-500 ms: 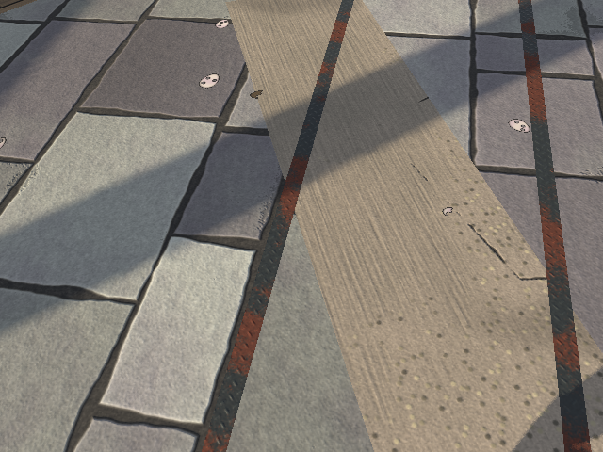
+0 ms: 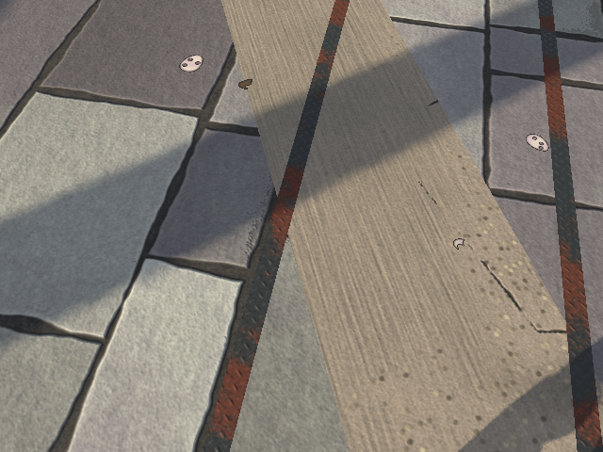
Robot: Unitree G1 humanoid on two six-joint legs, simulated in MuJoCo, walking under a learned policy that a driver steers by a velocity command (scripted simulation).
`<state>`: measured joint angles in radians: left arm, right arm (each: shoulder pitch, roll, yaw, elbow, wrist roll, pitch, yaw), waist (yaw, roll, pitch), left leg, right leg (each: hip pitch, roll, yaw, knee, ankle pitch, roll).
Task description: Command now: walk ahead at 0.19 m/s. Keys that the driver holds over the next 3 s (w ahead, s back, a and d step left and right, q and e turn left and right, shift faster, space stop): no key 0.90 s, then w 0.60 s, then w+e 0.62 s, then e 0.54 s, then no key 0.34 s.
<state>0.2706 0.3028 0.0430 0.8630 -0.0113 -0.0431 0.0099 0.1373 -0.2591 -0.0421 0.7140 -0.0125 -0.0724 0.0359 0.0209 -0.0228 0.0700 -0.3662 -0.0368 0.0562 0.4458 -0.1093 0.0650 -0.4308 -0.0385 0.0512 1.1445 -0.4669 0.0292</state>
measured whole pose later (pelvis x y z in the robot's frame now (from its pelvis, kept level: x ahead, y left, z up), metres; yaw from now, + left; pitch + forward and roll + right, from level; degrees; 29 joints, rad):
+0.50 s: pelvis +0.10 -0.03 +0.00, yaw +0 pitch -1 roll +1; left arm 0.15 0.23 0.04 0.90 0.01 -0.01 0.02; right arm 0.17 -0.24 -0.02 0.93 -0.01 0.00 -0.01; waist -0.01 0.01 0.03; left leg -0.18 -0.01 0.04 0.48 -0.29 0.01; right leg -0.27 -0.03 0.01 0.52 -0.24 0.01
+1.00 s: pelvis +0.11 -0.03 +0.00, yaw +0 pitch -2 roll +0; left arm 0.15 0.23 0.05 1.06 -0.01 0.01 0.03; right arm 0.22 -0.23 -0.03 1.08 0.01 0.01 -0.04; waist -0.01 0.00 0.02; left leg -0.15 0.01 0.03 0.52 -0.35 0.01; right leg -0.24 0.00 0.01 0.56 -0.33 -0.01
